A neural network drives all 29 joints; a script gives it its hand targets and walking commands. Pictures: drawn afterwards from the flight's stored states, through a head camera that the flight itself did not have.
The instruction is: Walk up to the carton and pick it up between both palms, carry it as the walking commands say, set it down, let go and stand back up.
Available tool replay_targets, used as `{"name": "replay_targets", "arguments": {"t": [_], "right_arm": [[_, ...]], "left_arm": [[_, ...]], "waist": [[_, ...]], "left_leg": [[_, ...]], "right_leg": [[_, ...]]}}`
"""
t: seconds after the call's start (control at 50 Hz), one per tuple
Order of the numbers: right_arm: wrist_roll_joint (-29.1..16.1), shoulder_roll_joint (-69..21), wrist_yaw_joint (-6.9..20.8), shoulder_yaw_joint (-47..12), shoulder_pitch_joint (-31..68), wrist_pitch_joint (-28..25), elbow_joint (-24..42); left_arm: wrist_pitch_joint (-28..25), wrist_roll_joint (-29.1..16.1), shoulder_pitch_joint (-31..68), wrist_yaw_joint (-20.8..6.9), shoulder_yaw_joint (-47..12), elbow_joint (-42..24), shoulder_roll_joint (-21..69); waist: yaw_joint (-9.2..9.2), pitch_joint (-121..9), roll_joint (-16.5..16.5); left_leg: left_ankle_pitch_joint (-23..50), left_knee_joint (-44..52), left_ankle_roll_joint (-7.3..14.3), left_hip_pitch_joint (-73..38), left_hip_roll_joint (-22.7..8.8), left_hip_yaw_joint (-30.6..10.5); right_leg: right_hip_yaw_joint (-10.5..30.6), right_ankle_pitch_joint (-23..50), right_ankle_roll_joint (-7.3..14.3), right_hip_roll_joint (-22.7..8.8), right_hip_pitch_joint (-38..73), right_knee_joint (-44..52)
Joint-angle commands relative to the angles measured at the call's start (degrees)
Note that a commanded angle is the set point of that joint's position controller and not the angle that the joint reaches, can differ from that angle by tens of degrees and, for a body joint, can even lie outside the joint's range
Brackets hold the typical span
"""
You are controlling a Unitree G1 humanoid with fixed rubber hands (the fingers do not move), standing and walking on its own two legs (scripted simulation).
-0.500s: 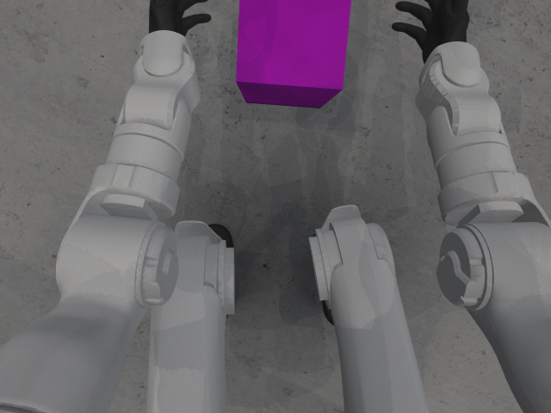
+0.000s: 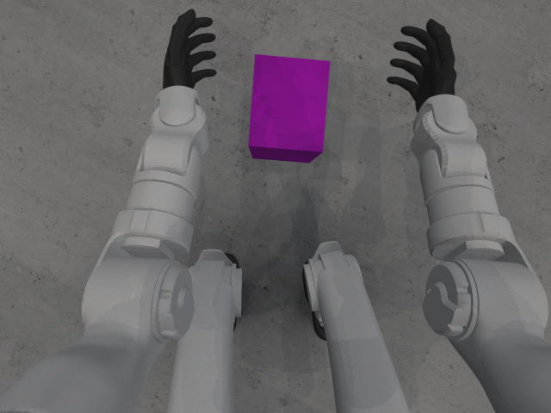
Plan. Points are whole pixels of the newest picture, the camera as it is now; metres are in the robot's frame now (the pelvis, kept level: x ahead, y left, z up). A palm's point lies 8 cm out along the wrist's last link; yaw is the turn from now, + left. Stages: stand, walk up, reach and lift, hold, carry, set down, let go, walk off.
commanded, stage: set down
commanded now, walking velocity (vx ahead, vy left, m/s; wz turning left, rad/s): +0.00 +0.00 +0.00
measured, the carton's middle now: (286, 116) +0.54 -0.06 -0.43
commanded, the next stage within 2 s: let go in 0.60 s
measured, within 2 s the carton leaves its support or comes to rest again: neither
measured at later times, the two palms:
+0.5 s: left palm (133, 24) +0.51 +0.09 +0.03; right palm (524, 37) +0.48 -0.21 +0.03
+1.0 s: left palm (12, 178) +0.40 +0.15 +0.09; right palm out of the picture +0.37 -0.24 +0.10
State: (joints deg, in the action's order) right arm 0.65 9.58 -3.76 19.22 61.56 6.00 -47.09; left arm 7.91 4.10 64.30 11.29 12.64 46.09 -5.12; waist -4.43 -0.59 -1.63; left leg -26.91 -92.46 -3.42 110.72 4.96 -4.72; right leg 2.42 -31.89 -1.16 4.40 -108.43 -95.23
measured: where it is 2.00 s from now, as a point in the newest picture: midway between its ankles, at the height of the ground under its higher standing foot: (273, 310)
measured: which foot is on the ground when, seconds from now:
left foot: down 0.00-1.00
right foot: down 0.00-1.00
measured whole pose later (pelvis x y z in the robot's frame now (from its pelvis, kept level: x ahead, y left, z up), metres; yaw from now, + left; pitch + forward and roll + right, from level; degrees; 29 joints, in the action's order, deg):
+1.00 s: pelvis +0.06 -0.01 +0.20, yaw +0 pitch +30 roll +1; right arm 4.8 9.2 3.6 10.5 20.9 1.5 -33.2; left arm 3.2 8.3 20.8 6.5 10.1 30.4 -2.5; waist -3.3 -1.0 -0.1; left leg -11.8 -38.2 -2.6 56.4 1.8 -5.7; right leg 4.1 -15.9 0.6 3.2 -55.3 -41.4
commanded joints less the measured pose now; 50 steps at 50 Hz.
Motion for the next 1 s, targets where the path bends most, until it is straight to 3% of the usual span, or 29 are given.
{"name": "replay_targets", "arguments": {"t": [0.0, 0.44, 0.56, 0.7, 0.8, 0.88, 0.98], "right_arm": [[0.0, 5.7, 0.5, 0.4, 10.5, -1.1, 7.1], [7.2, 0.9, 2.8, 5.5, 6.8, -3.3, 3.7], [10.6, 0.4, 3.3, 6.4, 3.1, -4.2, 2.9], [11.1, 1.4, 4.8, 2.6, -5.6, -4.2, 8.8], [10.5, 2.3, 5.7, -1.6, -21.6, -4.3, 15.4], [6.4, 2.9, 6.9, -6.1, -30.2, -5.0, 19.7], [2.1, 4.3, 7.7, -10.1, -42.2, -6.0, 19.6]], "left_arm": [[-0.8, 0.3, 12.4, 0.2, -0.9, -7.6, -1.1], [-1.9, 6.6, 7.9, -2.1, 4.0, -3.7, 2.4], [-2.7, 10.2, 3.8, -2.2, 6.5, -2.9, 4.0], [-3.1, 10.3, -7.0, -0.5, 4.5, -11.4, 6.2], [-3.4, 8.1, -23.4, -1.1, 0.5, -20.6, 4.9], [-4.7, 6.0, -32.7, -3.1, -1.5, -23.1, 2.5], [-6.8, 2.6, -43.8, -6.2, -4.1, -20.8, -0.4]], "waist": [[-2.68, -62.3, -1.7], [-2.54, -48.3, -1.3], [-2.15, -47.9, -1.7], [-1.61, -58.6, -1.3], [-1.95, -59.1, 0.8], [-0.51, -49.5, 1.7], [1.07, -38.9, 3.8]], "left_leg": [[18.1, 9.0, -1.0, -39.6, 3.6, 8.7], [19.7, 35.9, -1.4, -58.8, 1.3, 5.9], [25.6, 39.0, -2.0, -62.8, 0.8, 5.0], [37.4, 41.5, -1.1, -72.4, 0.9, 4.7], [40.4, 45.8, -0.5, -74.4, 0.7, 4.4], [35.2, 50.5, -0.1, -73.1, 0.4, 4.6], [27.8, 55.5, 0.3, -74.7, -0.3, 5.4]], "right_leg": [[-7.4, 27.6, -1.7, 2.3, 33.8, 14.1], [-6.1, 28.2, -1.7, 1.0, 48.6, 40.7], [-6.0, 32.6, -1.5, 0.8, 51.1, 43.3], [-5.1, 45.0, -1.4, 1.1, 62.6, 44.8], [-2.3, 54.7, -0.5, -0.1, 74.7, 48.0], [-0.2, 53.1, 0.0, -1.8, 80.9, 52.4], [0.7, 46.9, 0.1, -3.0, 84.9, 57.4]]}}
